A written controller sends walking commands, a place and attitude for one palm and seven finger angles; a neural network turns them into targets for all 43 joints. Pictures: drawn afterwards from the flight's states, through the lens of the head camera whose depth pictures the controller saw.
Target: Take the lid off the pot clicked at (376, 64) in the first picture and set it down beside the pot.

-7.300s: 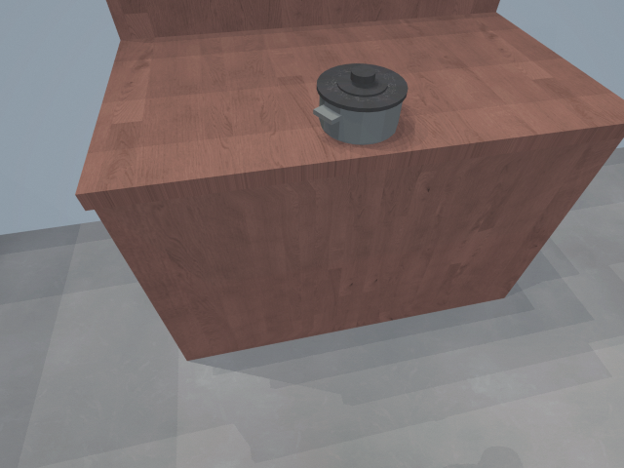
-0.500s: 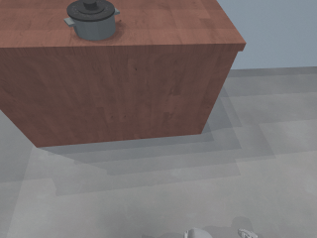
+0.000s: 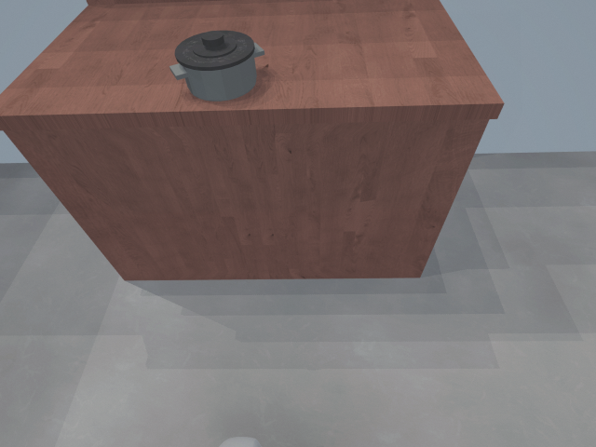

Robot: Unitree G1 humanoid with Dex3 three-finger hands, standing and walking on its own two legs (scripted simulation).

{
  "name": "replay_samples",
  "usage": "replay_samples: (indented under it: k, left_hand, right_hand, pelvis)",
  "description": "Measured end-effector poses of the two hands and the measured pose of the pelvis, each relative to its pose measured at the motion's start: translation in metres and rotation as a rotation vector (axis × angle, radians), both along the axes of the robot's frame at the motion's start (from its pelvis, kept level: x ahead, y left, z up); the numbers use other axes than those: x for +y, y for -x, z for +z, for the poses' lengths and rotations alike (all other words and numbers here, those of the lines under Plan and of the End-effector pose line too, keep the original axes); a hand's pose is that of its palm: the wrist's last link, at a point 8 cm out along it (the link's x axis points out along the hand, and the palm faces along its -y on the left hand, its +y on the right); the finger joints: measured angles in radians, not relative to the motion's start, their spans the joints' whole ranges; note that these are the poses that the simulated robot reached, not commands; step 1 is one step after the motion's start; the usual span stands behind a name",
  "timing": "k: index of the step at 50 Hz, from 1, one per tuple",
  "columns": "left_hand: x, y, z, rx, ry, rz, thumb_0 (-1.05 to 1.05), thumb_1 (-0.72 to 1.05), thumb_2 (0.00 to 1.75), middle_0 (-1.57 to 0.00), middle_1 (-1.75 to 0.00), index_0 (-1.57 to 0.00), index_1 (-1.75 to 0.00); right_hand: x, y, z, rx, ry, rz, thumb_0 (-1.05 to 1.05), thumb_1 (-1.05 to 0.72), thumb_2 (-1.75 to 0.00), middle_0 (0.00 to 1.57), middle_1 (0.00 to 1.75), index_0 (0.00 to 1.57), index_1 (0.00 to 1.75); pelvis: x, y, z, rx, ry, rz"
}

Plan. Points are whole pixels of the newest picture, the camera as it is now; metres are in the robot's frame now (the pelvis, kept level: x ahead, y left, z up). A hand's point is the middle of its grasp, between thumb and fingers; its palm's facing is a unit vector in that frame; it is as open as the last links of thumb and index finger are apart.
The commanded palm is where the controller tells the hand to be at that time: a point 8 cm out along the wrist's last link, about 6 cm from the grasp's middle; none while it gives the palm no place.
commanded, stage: take the last steps up to it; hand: left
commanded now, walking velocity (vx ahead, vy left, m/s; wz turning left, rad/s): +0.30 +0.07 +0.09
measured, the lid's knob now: (212, 38) +0.89 +0.25 +0.12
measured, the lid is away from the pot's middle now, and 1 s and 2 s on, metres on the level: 0.00 0.00 0.00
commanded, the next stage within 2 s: come to a stop and stand still in 0.94 s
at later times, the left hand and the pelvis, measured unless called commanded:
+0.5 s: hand (146, 438) +0.15 +0.27 -0.18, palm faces +0.06 -0.98 -0.17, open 7.4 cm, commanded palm none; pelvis +0.12 +0.08 +0.00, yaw +1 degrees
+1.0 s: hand (203, 307) +0.38 +0.22 -0.17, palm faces +0.05 -0.97 -0.23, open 7.2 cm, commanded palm none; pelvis +0.32 +0.03 +0.00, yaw +0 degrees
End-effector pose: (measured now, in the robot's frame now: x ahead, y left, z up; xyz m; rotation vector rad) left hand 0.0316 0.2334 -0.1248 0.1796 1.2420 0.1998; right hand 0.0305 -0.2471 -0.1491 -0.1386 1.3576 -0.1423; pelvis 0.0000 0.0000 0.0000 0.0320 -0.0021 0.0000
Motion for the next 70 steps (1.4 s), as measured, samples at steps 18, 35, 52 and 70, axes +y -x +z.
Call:
replay_samples:
  k: [18,35,52,70]
  left_hand:
    - [0.072,0.023,-0.028,0.273,0.087,0.096,0.01,0.91,0.90,-0.20,-0.30,-0.19,-0.30]
    - [0.048,-0.311,-0.018,-0.140,0.043,-0.143,0.01,0.91,0.90,-0.20,-0.30,-0.19,-0.30]
    - [0.041,-0.330,-0.010,0.030,0.024,0.011,-0.01,0.94,0.90,-0.20,-0.30,-0.20,-0.30]
    - [0.067,-0.341,-0.031,0.192,0.032,0.049,0.01,0.91,0.90,-0.20,-0.30,-0.20,-0.30]
  right_hand:
    - [0.088,-0.107,0.019,-0.174,0.057,0.048,0.00,-0.94,-0.89,0.20,0.30,0.20,0.30]
    - [0.101,-0.057,-0.009,0.283,-0.035,-0.137,0.01,-0.91,-0.89,0.20,0.30,0.20,0.30]
    - [0.056,-0.345,0.003,-0.084,0.003,-0.009,0.01,-0.94,-0.89,0.20,0.30,0.20,0.30]
    - [0.097,-0.452,0.012,-0.196,0.025,0.036,0.00,-0.91,-0.89,0.20,0.30,0.20,0.30]
  pelvis:
    - [0.072,-0.076,-0.005,-0.003,0.031,0.007]
    - [0.055,-0.215,-0.022,-0.007,0.012,-0.002]
    - [0.039,-0.338,-0.001,0.010,0.029,-0.003]
    - [0.061,-0.376,-0.008,0.001,0.037,-0.043]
